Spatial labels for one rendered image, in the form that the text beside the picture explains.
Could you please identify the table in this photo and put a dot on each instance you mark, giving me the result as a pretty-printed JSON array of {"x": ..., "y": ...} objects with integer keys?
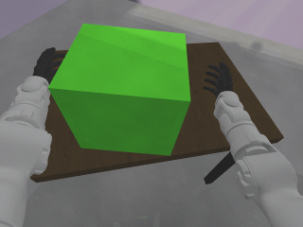
[{"x": 200, "y": 133}]

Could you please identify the left robot hand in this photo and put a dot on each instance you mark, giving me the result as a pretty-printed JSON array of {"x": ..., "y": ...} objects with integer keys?
[{"x": 46, "y": 63}]

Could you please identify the carton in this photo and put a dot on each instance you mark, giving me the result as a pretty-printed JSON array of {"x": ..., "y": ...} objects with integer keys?
[{"x": 124, "y": 89}]

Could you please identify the left robot upper arm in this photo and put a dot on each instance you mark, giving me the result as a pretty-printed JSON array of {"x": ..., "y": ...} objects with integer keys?
[{"x": 24, "y": 151}]

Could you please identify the right robot upper arm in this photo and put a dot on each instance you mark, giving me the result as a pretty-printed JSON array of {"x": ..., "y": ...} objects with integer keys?
[{"x": 269, "y": 181}]

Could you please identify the right robot forearm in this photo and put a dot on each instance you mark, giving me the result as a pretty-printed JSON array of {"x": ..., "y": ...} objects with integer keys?
[{"x": 240, "y": 132}]

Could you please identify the right robot hand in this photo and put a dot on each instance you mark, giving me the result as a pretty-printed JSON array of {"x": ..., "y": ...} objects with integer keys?
[{"x": 224, "y": 79}]

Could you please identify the left robot forearm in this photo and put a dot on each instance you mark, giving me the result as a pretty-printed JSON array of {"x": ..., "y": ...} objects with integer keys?
[{"x": 30, "y": 106}]

